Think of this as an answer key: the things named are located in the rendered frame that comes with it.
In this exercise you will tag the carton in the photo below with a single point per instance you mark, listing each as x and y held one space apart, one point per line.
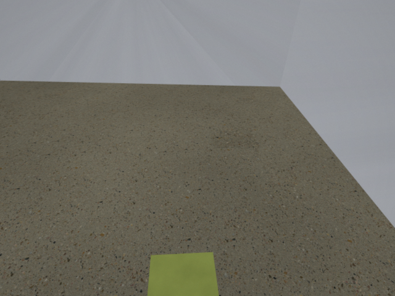
183 274

